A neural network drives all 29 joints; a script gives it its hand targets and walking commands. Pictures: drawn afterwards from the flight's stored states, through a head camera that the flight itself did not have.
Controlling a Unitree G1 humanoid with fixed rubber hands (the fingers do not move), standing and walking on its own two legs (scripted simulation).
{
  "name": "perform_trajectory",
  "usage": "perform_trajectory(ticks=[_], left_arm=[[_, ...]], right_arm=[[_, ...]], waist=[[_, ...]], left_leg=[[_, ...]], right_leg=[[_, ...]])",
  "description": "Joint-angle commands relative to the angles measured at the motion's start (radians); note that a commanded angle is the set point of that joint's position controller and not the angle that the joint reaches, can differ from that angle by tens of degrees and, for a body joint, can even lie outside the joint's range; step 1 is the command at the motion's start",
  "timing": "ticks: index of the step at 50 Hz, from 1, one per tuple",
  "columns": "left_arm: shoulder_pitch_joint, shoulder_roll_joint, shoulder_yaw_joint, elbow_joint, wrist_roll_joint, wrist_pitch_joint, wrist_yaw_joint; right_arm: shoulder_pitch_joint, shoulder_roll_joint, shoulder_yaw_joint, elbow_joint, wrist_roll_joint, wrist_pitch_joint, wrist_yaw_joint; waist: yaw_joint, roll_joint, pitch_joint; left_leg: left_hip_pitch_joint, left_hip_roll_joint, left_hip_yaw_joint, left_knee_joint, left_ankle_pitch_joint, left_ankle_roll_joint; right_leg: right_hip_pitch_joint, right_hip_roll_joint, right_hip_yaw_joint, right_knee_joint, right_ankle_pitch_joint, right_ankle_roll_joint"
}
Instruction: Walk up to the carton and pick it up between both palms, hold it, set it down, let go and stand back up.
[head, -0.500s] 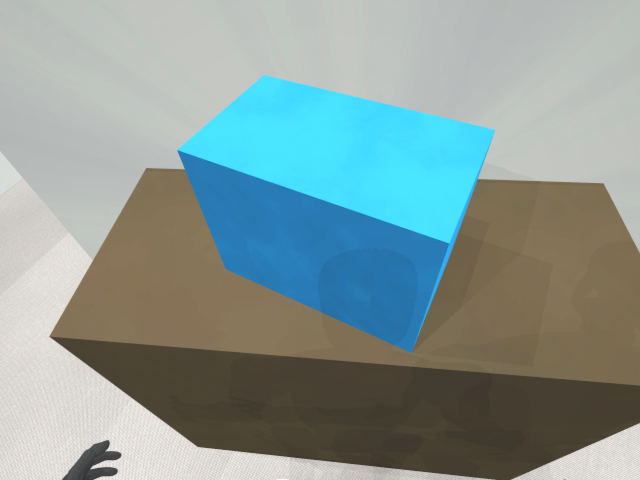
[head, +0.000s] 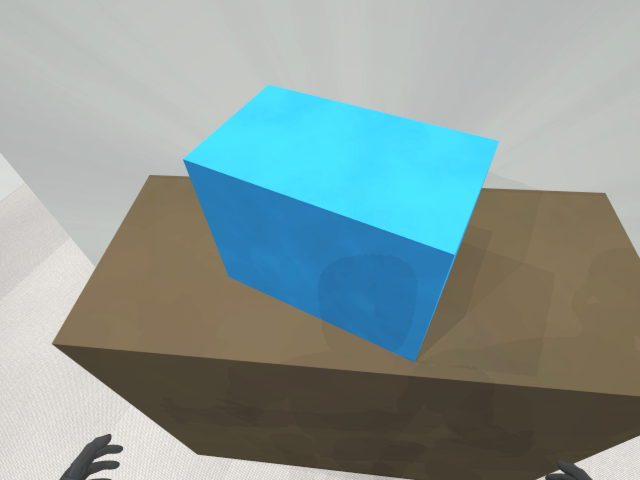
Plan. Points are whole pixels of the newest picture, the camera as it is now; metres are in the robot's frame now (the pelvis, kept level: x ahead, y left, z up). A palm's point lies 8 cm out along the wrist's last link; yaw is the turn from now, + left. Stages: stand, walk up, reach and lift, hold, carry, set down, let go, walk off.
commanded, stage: walk up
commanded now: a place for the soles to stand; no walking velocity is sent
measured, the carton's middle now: (340, 220) +0.42 -0.01 +0.09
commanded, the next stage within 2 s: reach and lift in 1.70 s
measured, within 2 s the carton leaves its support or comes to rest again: neither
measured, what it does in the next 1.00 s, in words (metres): stands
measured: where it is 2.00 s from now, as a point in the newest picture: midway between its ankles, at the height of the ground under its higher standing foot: outside the picture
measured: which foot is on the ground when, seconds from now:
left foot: down 0.00-1.00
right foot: down 0.00-1.00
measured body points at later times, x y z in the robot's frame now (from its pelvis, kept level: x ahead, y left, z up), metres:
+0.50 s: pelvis -0.01 +0.00 +0.00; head +0.00 -0.02 +0.45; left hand +0.12 +0.33 -0.08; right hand +0.08 -0.32 -0.12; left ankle +0.05 +0.11 -0.73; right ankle +0.03 -0.12 -0.73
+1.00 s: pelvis -0.02 +0.00 +0.00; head +0.01 -0.01 +0.45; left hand +0.08 +0.33 -0.09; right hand +0.09 -0.32 -0.11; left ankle +0.05 +0.11 -0.73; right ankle -0.01 -0.11 -0.73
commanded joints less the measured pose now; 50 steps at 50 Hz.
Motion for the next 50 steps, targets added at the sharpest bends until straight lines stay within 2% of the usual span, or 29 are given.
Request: perform_trajectory(ticks=[1, 5, 7, 8, 10, 11, 13, 17, 22, 25, 26, 28, 31, 33, 34, 35, 36, 37, 38, 39, 41, 42, 43, 44, 45, 46, 47, 48, 50], left_arm=[[-0.052, 0.155, 0.014, -0.001, -0.018, -0.014, 0.01], [-0.056, 0.159, 0.017, -0.006, -0.011, -0.017, 0.007], [-0.034, 0.158, 0.017, 0.012, -0.01, -0.017, 0.007], [-0.024, 0.214, 0.036, 0.005, -0.016, -0.02, 0.02], [-0.014, 0.224, 0.044, 0.002, -0.02, -0.022, 0.028], [-0.015, 0.219, 0.036, -0.002, -0.021, -0.022, 0.033], [-0.022, 0.205, 0.034, -0.012, -0.021, -0.015, 0.036], [-0.006, 0.189, 0.035, -0.007, -0.018, -0.009, 0.037], [-0.015, 0.207, 0.046, -0.006, -0.006, -0.009, 0.033], [-0.029, 0.206, 0.045, -0.009, -0.005, -0.016, 0.034], [-0.028, 0.221, 0.048, -0.007, -0.007, -0.016, 0.034], [-0.027, 0.239, 0.054, -0.014, -0.007, -0.014, 0.035], [-0.091, 0.25, 0.056, -0.036, -0.008, -0.012, 0.042], [-0.074, 0.243, 0.055, -0.034, -0.007, -0.009, 0.043], [-0.06, 0.236, 0.053, -0.036, -0.008, -0.008, 0.043], [-0.053, 0.222, 0.045, -0.038, -0.013, -0.007, 0.043], [-0.044, 0.192, 0.039, -0.037, -0.02, -0.005, 0.04], [-0.028, 0.161, 0.029, -0.033, -0.029, 0.003, 0.04], [0.011, 0.168, 0.033, -0.018, -0.029, 0.01, 0.041], [0.042, 0.18, 0.035, -0.017, -0.026, 0.015, 0.041], [0.061, 0.163, 0.034, -0.017, -0.032, 0.015, 0.04], [0.06, 0.167, 0.036, -0.014, -0.034, 0.009, 0.043], [0.082, 0.138, 0.033, -0.008, -0.03, 0.002, 0.04], [0.093, 0.139, 0.031, -0.002, -0.023, -0.01, 0.038], [0.094, 0.162, 0.037, -0.001, -0.007, -0.022, 0.041], [0.096, 0.187, 0.04, -0.01, 0.007, -0.029, 0.048], [0.032, 0.236, 0.052, -0.018, 0.016, -0.036, 0.046], [-0.015, 0.265, 0.051, -0.022, 0.01, -0.033, 0.042], [-0.025, 0.258, 0.047, -0.037, 0.007, -0.036, 0.041]], right_arm=[[-0.061, -0.147, -0.04, -0.025, 0.002, -0.023, -0.01], [-0.054, -0.153, -0.04, -0.024, -0.002, -0.024, -0.006], [-0.057, -0.147, -0.038, -0.015, -0.004, -0.026, -0.005], [-0.051, -0.191, -0.058, -0.038, -0.009, -0.009, 0.002], [-0.023, -0.167, -0.059, -0.043, -0.005, 0.004, 0.007], [-0.015, -0.174, -0.064, -0.043, -0.01, 0.007, 0.007], [-0.014, -0.17, -0.067, -0.052, -0.005, 0.011, 0.008], [-0.042, -0.182, -0.072, -0.052, -0.008, 0.023, 0.012], [-0.05, -0.167, -0.071, -0.066, -0.008, 0.029, 0.018], [-0.027, -0.157, -0.069, -0.056, -0.009, 0.028, 0.022], [-0.013, -0.14, -0.068, -0.052, -0.009, 0.027, 0.024], [-0.003, -0.143, -0.067, -0.045, -0.014, 0.027, 0.024], [0.057, -0.138, -0.073, -0.037, -0.017, 0.031, 0.029], [0.063, -0.143, -0.074, -0.042, -0.019, 0.03, 0.032], [0.056, -0.15, -0.074, -0.043, -0.021, 0.028, 0.03], [0.044, -0.17, -0.078, -0.046, -0.02, 0.024, 0.028], [0.016, -0.183, -0.078, -0.052, -0.019, 0.019, 0.025], [-0.019, -0.199, -0.078, -0.062, -0.017, 0.017, 0.021], [-0.048, -0.227, -0.081, -0.071, -0.018, 0.018, 0.019], [-0.063, -0.235, -0.086, -0.086, -0.025, 0.019, 0.015], [-0.069, -0.203, -0.085, -0.106, -0.028, 0.023, 0.006], [-0.069, -0.194, -0.08, -0.106, -0.028, 0.025, 0.005], [-0.064, -0.173, -0.076, -0.101, -0.026, 0.023, 0.004], [-0.054, -0.163, -0.076, -0.1, -0.016, 0.025, 0.004], [-0.039, -0.145, -0.07, -0.101, -0.008, 0.026, 0.004], [-0.039, -0.106, -0.056, -0.112, -0.001, 0.024, 0.004], [-0.03, -0.082, -0.049, -0.112, 0.001, 0.023, 0.008], [-0.039, -0.125, -0.061, -0.097, -0.007, 0.03, 0.013], [-0.015, -0.131, -0.067, -0.094, -0.016, 0.03, 0.02]], waist=[[0.005, -0.093, -0.092], [-0.004, -0.091, -0.088], [0.001, -0.072, -0.115], [-0.003, -0.066, -0.067], [-0.011, -0.108, -0.113], [-0.016, -0.086, -0.134], [-0.019, -0.089, -0.123], [-0.011, -0.036, -0.068], [-0.013, -0.079, -0.009], [-0.019, -0.11, -0.033], [-0.021, -0.155, -0.031], [-0.018, -0.176, -0.03], [-0.049, -0.218, -0.025], [-0.049, -0.166, -0.028], [-0.043, -0.123, -0.03], [-0.033, -0.073, -0.047], [-0.025, 0.0, -0.051], [-0.007, 0.042, -0.03], [0.0, 0.077, -0.019], [0.0, 0.102, 0.004], [0.009, 0.077, 0.021], [0.012, 0.103, 0.035], [0.032, 0.062, -0.026], [0.03, 0.029, -0.078], [0.028, 0.012, -0.112], [0.023, -0.046, -0.098], [-0.004, -0.177, -0.026], [-0.023, -0.148, -0.006], [-0.031, -0.152, -0.011]], left_leg=[[0.069, 0.144, -0.171, -0.213, -0.031, 0.035], [0.057, 0.132, -0.169, -0.236, -0.15, 0.025], [0.081, 0.138, -0.165, -0.227, -0.108, 0.022], [0.069, 0.122, -0.156, -0.158, 0.052, 0.025], [0.094, 0.11, -0.122, -0.104, 0.168, 0.03], [0.105, 0.108, -0.115, -0.085, 0.202, 0.033], [0.093, 0.127, -0.142, -0.115, 0.184, 0.047], [0.049, 0.163, -0.2, -0.186, 0.028, 0.074], [-0.011, 0.108, -0.172, -0.181, -0.192, 0.042], [0.006, 0.084, -0.145, -0.143, -0.158, 0.029], [0.012, 0.064, -0.113, -0.111, -0.153, 0.018], [0.028, 0.037, -0.082, -0.04, -0.158, 0.007], [0.079, 0.025, -0.028, 0.068, -0.151, 0.01], [0.097, 0.031, -0.034, 0.018, -0.113, 0.015], [0.104, 0.069, -0.075, -0.059, -0.063, 0.028], [0.084, 0.124, -0.153, -0.153, 0.016, 0.052], [0.077, 0.194, -0.243, -0.228, 0.057, 0.098], [0.058, 0.243, -0.312, -0.267, 0.007, 0.14], [-0.015, 0.275, -0.329, -0.306, -0.096, 0.178], [-0.019, 0.268, -0.32, -0.305, -0.126, 0.19], [0.051, 0.249, -0.281, -0.256, -0.009, 0.181], [0.031, 0.234, -0.262, -0.219, 0.094, 0.17], [0.077, 0.212, -0.23, -0.181, 0.078, 0.149], [0.134, 0.185, -0.179, -0.125, 0.091, 0.113], [0.099, 0.169, -0.162, -0.088, 0.068, 0.079], [0.025, 0.134, -0.14, -0.044, 0.007, 0.036], [-0.035, 0.059, -0.057, -0.007, -0.045, -0.005], [0.012, 0.05, -0.024, 0.036, -0.167, -0.004], [0.057, 0.045, -0.021, 0.017, -0.165, 0.005]], right_leg=[[0.163, -0.097, 0.092, -0.127, 0.001, -0.042], [0.15, -0.104, 0.117, -0.17, -0.079, -0.05], [0.168, -0.097, 0.102, -0.158, -0.039, -0.046], [0.122, -0.115, 0.102, -0.121, 0.099, -0.052], [0.154, -0.134, 0.109, -0.1, 0.181, -0.064], [0.151, -0.128, 0.107, -0.08, 0.192, -0.062], [0.148, -0.106, 0.081, -0.052, 0.145, -0.052], [0.095, -0.076, 0.056, -0.045, -0.032, -0.047], [0.066, -0.119, 0.138, -0.141, -0.149, -0.077], [0.093, -0.145, 0.167, -0.176, -0.109, -0.087], [0.086, -0.168, 0.194, -0.186, -0.091, -0.099], [0.058, -0.214, 0.231, -0.215, -0.097, -0.129], [-0.004, -0.252, 0.236, -0.199, -0.08, -0.157], [-0.009, -0.223, 0.196, -0.143, -0.008, -0.14], [0.002, -0.19, 0.162, -0.108, -0.007, -0.112], [0.032, -0.117, 0.098, -0.026, -0.006, -0.075], [0.027, -0.027, 0.016, 0.07, -0.093, -0.034], [0.01, 0.026, -0.001, 0.117, -0.167, -0.023], [0.048, 0.032, 0.002, 0.195, -0.221, -0.029], [0.02, 0.035, 0.007, 0.253, -0.253, -0.035], [-0.026, 0.025, -0.001, 0.198, -0.236, -0.047], [-0.002, 0.018, 0.01, 0.16, -0.213, -0.044], [0.079, 0.0, 0.018, -0.002, -0.161, -0.049], [0.136, -0.006, 0.009, -0.139, -0.085, -0.044], [0.208, -0.04, 0.072, -0.176, -0.022, -0.041], [0.247, -0.148, 0.213, -0.246, -0.027, -0.067], [0.218, -0.262, 0.35, -0.301, 0.023, -0.101], [0.137, -0.302, 0.341, -0.27, 0.014, -0.154], [0.109, -0.267, 0.272, -0.206, 0.099, -0.155]])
